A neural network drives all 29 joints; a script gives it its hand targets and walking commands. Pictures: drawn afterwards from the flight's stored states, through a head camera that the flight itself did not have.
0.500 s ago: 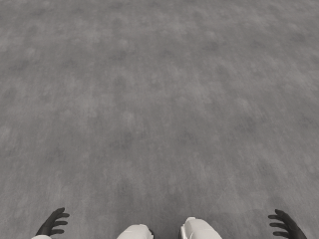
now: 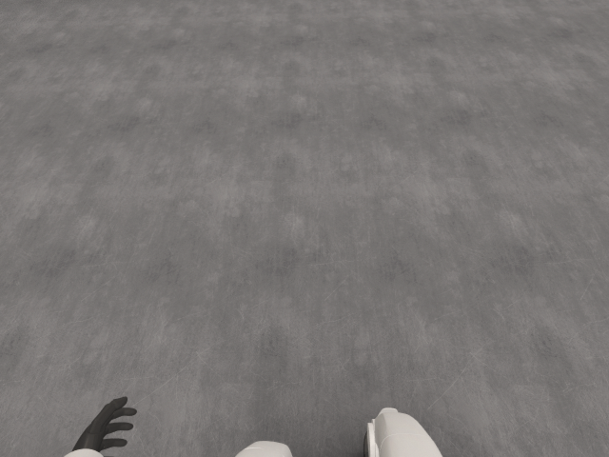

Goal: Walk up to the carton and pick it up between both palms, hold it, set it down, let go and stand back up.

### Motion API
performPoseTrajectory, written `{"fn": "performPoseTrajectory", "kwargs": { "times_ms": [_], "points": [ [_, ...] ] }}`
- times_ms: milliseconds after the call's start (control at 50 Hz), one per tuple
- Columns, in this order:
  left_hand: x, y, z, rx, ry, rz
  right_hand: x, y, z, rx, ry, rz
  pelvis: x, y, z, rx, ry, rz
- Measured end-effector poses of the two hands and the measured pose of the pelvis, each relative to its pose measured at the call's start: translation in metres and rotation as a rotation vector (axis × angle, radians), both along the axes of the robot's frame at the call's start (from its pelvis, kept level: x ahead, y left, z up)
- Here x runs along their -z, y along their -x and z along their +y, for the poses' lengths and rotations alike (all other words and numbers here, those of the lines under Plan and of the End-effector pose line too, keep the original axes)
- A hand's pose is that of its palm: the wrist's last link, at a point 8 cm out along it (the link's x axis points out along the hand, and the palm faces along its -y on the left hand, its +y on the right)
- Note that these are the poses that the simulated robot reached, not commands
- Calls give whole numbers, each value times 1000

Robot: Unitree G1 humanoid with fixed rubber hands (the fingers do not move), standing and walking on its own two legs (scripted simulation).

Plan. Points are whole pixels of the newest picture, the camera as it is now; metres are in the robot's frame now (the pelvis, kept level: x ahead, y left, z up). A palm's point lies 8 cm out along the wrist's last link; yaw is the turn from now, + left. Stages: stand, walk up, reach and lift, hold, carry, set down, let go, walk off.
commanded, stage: walk up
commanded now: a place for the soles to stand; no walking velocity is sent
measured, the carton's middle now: out of the picture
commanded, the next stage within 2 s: none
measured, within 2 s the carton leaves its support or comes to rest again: neither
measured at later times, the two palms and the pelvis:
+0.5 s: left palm out of the picture -0.02 +0.32 -0.05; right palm out of the picture +0.03 -0.29 -0.10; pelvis -0.11 -0.01 +0.02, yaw +5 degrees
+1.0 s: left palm out of the picture -0.22 +0.40 -0.10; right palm out of the picture -0.05 -0.22 -0.06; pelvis -0.23 +0.05 +0.01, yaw +18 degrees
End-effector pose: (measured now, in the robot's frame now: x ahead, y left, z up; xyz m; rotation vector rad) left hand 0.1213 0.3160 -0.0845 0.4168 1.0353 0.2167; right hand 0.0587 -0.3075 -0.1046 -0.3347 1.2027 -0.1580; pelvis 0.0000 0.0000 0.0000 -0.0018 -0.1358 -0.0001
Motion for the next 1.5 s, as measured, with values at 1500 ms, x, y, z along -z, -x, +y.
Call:
{"fn": "performPoseTrajectory", "kwargs": {
  "times_ms": [1500],
  "points": [
    [-53,518,48,-571,-128,44,21,177,127,-579,-164,59,-16,322,26,-556,-40,90]
  ]
}}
